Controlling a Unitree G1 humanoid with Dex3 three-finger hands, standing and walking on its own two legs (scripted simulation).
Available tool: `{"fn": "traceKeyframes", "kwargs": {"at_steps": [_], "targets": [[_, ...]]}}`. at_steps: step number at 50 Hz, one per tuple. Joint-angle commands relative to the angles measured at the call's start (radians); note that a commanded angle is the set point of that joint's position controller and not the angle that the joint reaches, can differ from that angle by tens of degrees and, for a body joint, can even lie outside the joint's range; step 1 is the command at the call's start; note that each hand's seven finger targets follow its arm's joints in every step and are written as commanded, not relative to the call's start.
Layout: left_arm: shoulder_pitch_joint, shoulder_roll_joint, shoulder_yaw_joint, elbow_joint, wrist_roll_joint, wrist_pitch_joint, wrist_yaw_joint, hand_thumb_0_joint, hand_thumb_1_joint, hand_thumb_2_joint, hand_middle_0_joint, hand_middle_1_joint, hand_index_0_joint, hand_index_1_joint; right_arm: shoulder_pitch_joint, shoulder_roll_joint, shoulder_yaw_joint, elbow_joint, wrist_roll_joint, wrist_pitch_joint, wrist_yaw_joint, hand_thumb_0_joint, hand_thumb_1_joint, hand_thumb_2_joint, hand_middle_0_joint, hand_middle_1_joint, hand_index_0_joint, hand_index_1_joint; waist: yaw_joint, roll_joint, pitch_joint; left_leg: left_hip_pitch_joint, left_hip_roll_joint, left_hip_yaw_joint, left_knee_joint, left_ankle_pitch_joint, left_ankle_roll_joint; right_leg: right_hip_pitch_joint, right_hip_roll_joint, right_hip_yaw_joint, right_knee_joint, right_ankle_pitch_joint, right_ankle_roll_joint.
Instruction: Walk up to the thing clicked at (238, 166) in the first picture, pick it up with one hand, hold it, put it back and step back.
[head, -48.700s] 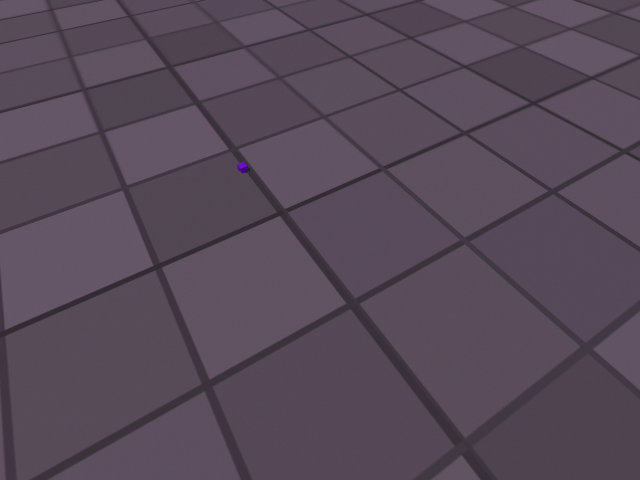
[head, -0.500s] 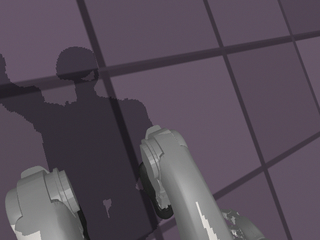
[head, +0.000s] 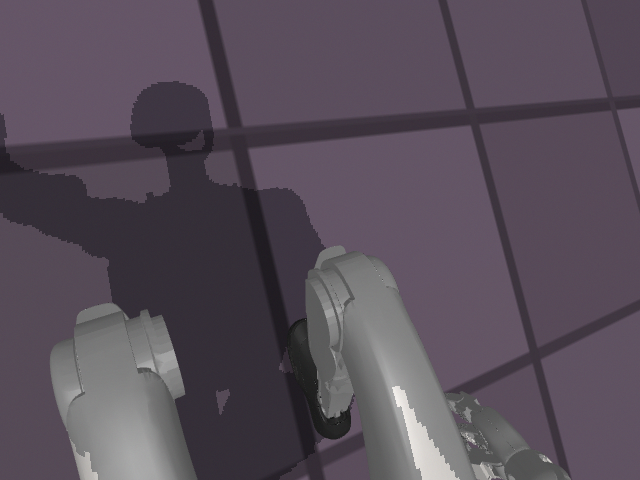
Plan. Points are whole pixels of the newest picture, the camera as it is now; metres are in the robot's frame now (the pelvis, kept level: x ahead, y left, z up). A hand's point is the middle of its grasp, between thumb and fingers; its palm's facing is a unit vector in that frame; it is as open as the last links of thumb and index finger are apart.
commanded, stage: rest palm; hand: left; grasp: from above
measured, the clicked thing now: out of the picture +0.49 +0.34 -0.31
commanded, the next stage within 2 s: close in 1.56 s
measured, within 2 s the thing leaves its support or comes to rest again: neither
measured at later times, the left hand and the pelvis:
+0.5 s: hand out of the picture +0.48 +0.32 -0.24, palm faces -0.43 -0.13 -0.89, open 12.7 cm; pelvis +0.00 +0.00 -0.01, yaw -3 degrees
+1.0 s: hand out of the picture +0.47 +0.33 -0.26, palm faces -0.45 -0.14 -0.88, open 13.0 cm; pelvis +0.00 +0.01 -0.01, yaw -4 degrees
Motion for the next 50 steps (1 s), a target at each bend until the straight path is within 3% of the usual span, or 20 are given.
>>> {"fn": "traceKeyframes", "kwargs": {"at_steps": [1, 6, 11, 12, 13, 14, 17, 21, 23, 24, 26, 28, 29, 31, 32, 35, 42, 45, 48, 50], "targets": [[-0.315, 0.236, 0.039, -0.056, 0.043, -0.014, 0.114, 0.000, -0.320, 0.813, -0.318, -0.707, -0.292, -0.734, 0.240, -0.279, -0.066, 0.016, -0.014, 0.008, -0.003, 0.000, -0.891, -0.899, 0.200, 0.300, 0.200, 0.300, -0.071, 0.500, -0.627, 0.571, 0.038, 0.113, -0.245, 0.285, 0.044, 0.279, 0.028, -0.142, -0.185, 0.307, -0.094], [-0.342, 0.256, 0.062, 0.033, 0.084, 0.010, 0.210, 0.000, -0.265, 0.764, -0.320, -0.719, -0.309, -0.728, 0.221, -0.296, -0.052, 0.005, -0.030, -0.018, 0.007, 0.000, -0.887, -0.897, 0.200, 0.300, 0.200, 0.300, -0.103, 0.515, -0.617, 0.579, 0.040, 0.109, -0.246, 0.278, 0.043, 0.274, 0.030, -0.151, -0.171, 0.314, -0.091], [-0.348, 0.288, 0.058, 0.128, 0.086, 0.053, 0.272, 0.000, -0.270, 0.764, -0.309, -0.736, -0.302, -0.742, 0.193, -0.310, -0.030, -0.006, -0.041, -0.056, 0.009, 0.000, -0.889, -0.897, 0.200, 0.300, 0.200, 0.300, -0.117, 0.481, -0.587, 0.509, 0.043, 0.118, -0.225, 0.189, 0.054, 0.271, 0.037, -0.144, -0.186, 0.264, -0.088], [-0.377, 0.294, 0.063, 0.092, 0.077, 0.056, 0.280, 0.000, -0.265, 0.761, -0.305, -0.741, -0.301, -0.744, 0.200, -0.315, -0.026, -0.006, -0.044, -0.065, 0.009, 0.000, -0.888, -0.897, 0.200, 0.300, 0.200, 0.300, -0.131, 0.484, -0.603, 0.508, 0.043, 0.117, -0.224, 0.187, 0.055, 0.292, 0.038, -0.145, -0.189, 0.265, -0.084], [-0.349, 0.298, 0.056, 0.140, 0.074, 0.068, 0.283, 0.000, -0.272, 0.762, -0.302, -0.749, -0.298, -0.752, 0.192, -0.315, -0.021, -0.005, -0.042, -0.071, 0.007, 0.000, -0.891, -0.898, 0.200, 0.300, 0.200, 0.300, -0.122, 0.483, -0.583, 0.501, 0.043, 0.120, -0.227, 0.174, 0.055, 0.292, 0.039, -0.140, -0.194, 0.257, -0.086], [-0.355, 0.289, 0.052, 0.142, 0.063, 0.077, 0.281, 0.000, -0.272, 0.761, -0.302, -0.751, -0.299, -0.753, 0.196, -0.319, -0.019, -0.005, -0.043, -0.081, 0.010, 0.000, -0.891, -0.897, 0.200, 0.300, 0.200, 0.300, -0.134, 0.470, -0.570, 0.491, 0.045, 0.115, -0.223, 0.165, 0.056, 0.280, 0.041, -0.145, -0.189, 0.246, -0.085], [-0.352, 0.309, 0.049, 0.129, 0.039, 0.094, 0.270, 0.000, -0.281, 0.761, -0.295, -0.761, -0.293, -0.761, 0.197, -0.325, -0.011, -0.004, -0.040, -0.108, 0.012, 0.000, -0.893, -0.898, 0.199, 0.300, 0.199, 0.300, -0.132, 0.473, -0.576, 0.494, 0.048, 0.112, -0.209, 0.159, 0.057, 0.293, 0.042, -0.141, -0.186, 0.241, -0.084], [-0.339, 0.369, 0.085, 0.090, 0.014, 0.100, 0.254, 0.000, -0.270, 0.749, -0.316, -0.737, -0.312, -0.740, 0.200, -0.337, 0.001, -0.014, -0.040, -0.123, 0.017, 0.000, -0.895, -0.899, 0.199, 0.300, 0.199, 0.300, -0.117, 0.490, -0.621, 0.505, 0.052, 0.103, -0.206, 0.196, 0.054, 0.340, 0.046, -0.147, -0.177, 0.267, -0.083], [-0.311, 0.340, 0.059, 0.111, -0.002, 0.101, 0.241, 0.000, -0.290, 0.765, -0.303, -0.746, -0.296, -0.752, 0.192, -0.327, 0.011, 0.001, -0.043, -0.126, 0.021, 0.000, -0.895, -0.899, 0.199, 0.300, 0.199, 0.300, -0.122, 0.495, -0.619, 0.502, 0.055, 0.098, -0.204, 0.210, 0.052, 0.355, 0.051, -0.151, -0.178, 0.281, -0.085], [-0.302, 0.380, 0.091, 0.102, -0.002, 0.099, 0.240, 0.000, -0.304, 0.774, -0.292, -0.752, -0.284, -0.759, 0.201, -0.340, 0.008, 0.002, -0.041, -0.126, 0.019, 0.000, -0.895, -0.899, 0.199, 0.300, 0.199, 0.300, -0.120, 0.487, -0.620, 0.502, 0.056, 0.092, -0.197, 0.222, 0.053, 0.354, 0.049, -0.154, -0.176, 0.289, -0.082], [-0.280, 0.402, 0.110, 0.100, -0.004, 0.096, 0.233, 0.000, -0.308, 0.778, -0.288, -0.749, -0.280, -0.756, 0.209, -0.341, 0.012, 0.003, -0.042, -0.121, 0.022, 0.000, -0.892, -0.898, 0.200, 0.300, 0.199, 0.300, -0.109, 0.501, -0.620, 0.504, 0.056, 0.088, -0.205, 0.241, 0.047, 0.364, 0.047, -0.158, -0.164, 0.299, -0.086], [-0.268, 0.332, 0.072, 0.106, -0.003, 0.094, 0.211, 0.000, -0.309, 0.779, -0.295, -0.736, -0.283, -0.748, 0.206, -0.337, 0.010, -0.002, -0.043, -0.124, 0.030, 0.000, -0.894, -0.899, 0.200, 0.300, 0.199, 0.300, -0.127, 0.502, -0.566, 0.515, 0.057, 0.081, -0.201, 0.267, 0.042, 0.326, 0.047, -0.162, -0.154, 0.310, -0.089], [-0.250, 0.376, 0.100, 0.107, 0.000, 0.090, 0.213, 0.000, -0.322, 0.790, -0.287, -0.753, -0.274, -0.765, 0.218, -0.339, 0.012, 0.017, -0.050, -0.116, 0.031, 0.000, -0.894, -0.900, 0.200, 0.300, 0.200, 0.300, -0.127, 0.506, -0.583, 0.517, 0.060, 0.080, -0.203, 0.272, 0.044, 0.360, 0.054, -0.164, -0.160, 0.318, -0.087], [-0.248, 0.387, 0.112, 0.094, -0.011, 0.079, 0.210, 0.000, -0.334, 0.805, -0.283, -0.741, -0.265, -0.758, 0.219, -0.341, 0.013, 0.010, -0.046, -0.113, 0.032, 0.000, -0.891, -0.899, 0.200, 0.300, 0.200, 0.300, -0.120, 0.489, -0.583, 0.506, 0.059, 0.079, -0.196, 0.279, 0.046, 0.376, 0.052, -0.161, -0.167, 0.326, -0.085], [-0.268, 0.351, 0.087, 0.067, -0.010, 0.069, 0.210, 0.000, -0.334, 0.806, -0.286, -0.740, -0.267, -0.758, 0.212, -0.345, 0.014, -0.001, -0.052, -0.112, 0.033, 0.000, -0.892, -0.900, 0.200, 0.300, 0.200, 0.300, -0.130, 0.505, -0.593, 0.525, 0.059, 0.078, -0.200, 0.296, 0.042, 0.380, 0.049, -0.165, -0.165, 0.341, -0.086], [-0.263, 0.356, 0.085, 0.087, -0.001, 0.052, 0.201, 0.000, -0.338, 0.807, -0.285, -0.743, -0.266, -0.762, 0.230, -0.343, 0.015, 0.015, -0.056, -0.112, 0.040, 0.000, -0.895, -0.901, 0.200, 0.300, 0.199, 0.300, -0.149, 0.480, -0.549, 0.501, 0.061, 0.078, -0.176, 0.286, 0.051, 0.375, 0.054, -0.163, -0.172, 0.343, -0.077], [-0.289, 0.352, 0.057, 0.063, 0.021, 0.005, 0.222, 0.000, -0.318, 0.795, -0.283, -0.762, -0.270, -0.775, 0.207, -0.346, 0.021, 0.014, -0.066, -0.114, 0.042, 0.000, -0.894, -0.901, 0.199, 0.300, 0.199, 0.300, -0.148, 0.528, -0.549, 0.549, 0.066, 0.067, -0.190, 0.267, 0.040, 0.360, 0.055, -0.179, -0.168, 0.317, -0.083], [-0.276, 0.357, 0.061, 0.095, 0.028, 0.000, 0.243, 0.000, -0.291, 0.776, -0.286, -0.768, -0.280, -0.774, 0.199, -0.342, 0.033, 0.010, -0.069, -0.118, 0.047, 0.000, -0.892, -0.901, 0.200, 0.300, 0.200, 0.300, -0.147, 0.494, -0.532, 0.522, 0.065, 0.069, -0.180, 0.250, 0.043, 0.350, 0.055, -0.184, -0.167, 0.307, -0.079], [-0.306, 0.336, 0.027, 0.083, 0.039, 0.001, 0.269, 0.000, -0.293, 0.773, -0.282, -0.772, -0.277, -0.776, 0.180, -0.356, 0.024, -0.002, -0.072, -0.128, 0.044, 0.000, -0.893, -0.901, 0.199, 0.300, 0.199, 0.300, -0.156, 0.506, -0.516, 0.525, 0.065, 0.074, -0.189, 0.224, 0.042, 0.348, 0.056, -0.181, -0.178, 0.297, -0.078], [-0.273, 0.358, 0.044, 0.150, 0.048, 0.020, 0.288, 0.000, -0.303, 0.782, -0.275, -0.778, -0.268, -0.784, 0.185, -0.357, 0.032, 0.011, -0.076, -0.135, 0.047, 0.000, -0.895, -0.902, 0.199, 0.300, 0.199, 0.300, -0.151, 0.493, -0.506, 0.520, 0.068, 0.070, -0.188, 0.227, 0.042, 0.343, 0.059, -0.185, -0.171, 0.299, -0.079]]}}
